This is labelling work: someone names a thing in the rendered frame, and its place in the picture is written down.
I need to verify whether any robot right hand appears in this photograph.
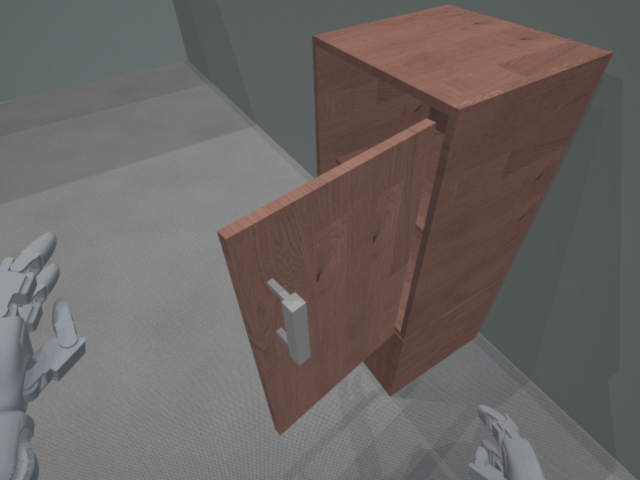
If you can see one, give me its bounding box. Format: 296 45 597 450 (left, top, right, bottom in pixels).
469 405 545 480

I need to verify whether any robot left forearm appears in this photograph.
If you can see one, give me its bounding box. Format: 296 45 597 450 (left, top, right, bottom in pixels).
0 411 39 480

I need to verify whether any handle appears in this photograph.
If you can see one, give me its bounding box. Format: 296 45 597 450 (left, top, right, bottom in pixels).
267 278 311 366

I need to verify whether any robot left hand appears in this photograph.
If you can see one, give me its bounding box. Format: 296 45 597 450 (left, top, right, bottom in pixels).
0 232 86 413

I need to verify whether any cupboard door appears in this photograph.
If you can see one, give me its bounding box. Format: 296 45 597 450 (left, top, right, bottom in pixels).
217 118 436 435

